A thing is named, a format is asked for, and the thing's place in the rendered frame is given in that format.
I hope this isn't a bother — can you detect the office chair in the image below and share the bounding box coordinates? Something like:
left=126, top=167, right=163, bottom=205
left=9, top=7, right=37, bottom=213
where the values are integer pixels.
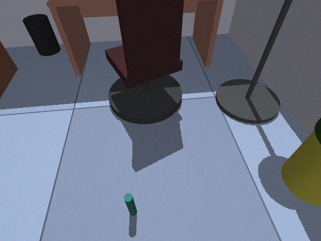
left=105, top=0, right=184, bottom=124

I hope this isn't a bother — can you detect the coat stand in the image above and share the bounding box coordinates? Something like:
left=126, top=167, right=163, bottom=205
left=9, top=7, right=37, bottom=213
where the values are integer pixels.
left=216, top=0, right=293, bottom=124

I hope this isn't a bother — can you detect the desk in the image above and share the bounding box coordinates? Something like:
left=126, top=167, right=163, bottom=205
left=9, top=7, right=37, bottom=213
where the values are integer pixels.
left=46, top=0, right=224, bottom=76

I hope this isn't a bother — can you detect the potted plant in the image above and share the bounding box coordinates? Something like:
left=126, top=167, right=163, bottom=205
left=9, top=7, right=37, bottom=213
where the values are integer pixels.
left=281, top=118, right=321, bottom=206

